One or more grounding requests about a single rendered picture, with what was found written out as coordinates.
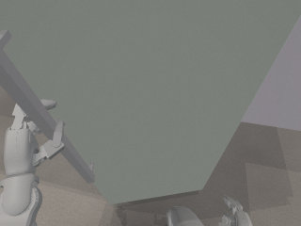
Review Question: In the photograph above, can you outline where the right robot thigh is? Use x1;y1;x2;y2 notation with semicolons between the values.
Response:
166;206;204;226

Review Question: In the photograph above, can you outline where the robot left hand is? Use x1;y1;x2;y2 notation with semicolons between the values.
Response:
4;99;66;177

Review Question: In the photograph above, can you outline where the left robot forearm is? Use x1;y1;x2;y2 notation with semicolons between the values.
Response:
0;173;43;226

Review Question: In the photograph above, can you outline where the robot right hand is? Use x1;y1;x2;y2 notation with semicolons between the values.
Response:
218;196;253;226

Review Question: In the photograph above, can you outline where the handle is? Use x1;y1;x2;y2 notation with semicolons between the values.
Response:
0;29;95;184

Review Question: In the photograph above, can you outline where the fridge door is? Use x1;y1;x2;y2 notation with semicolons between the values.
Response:
0;0;301;204

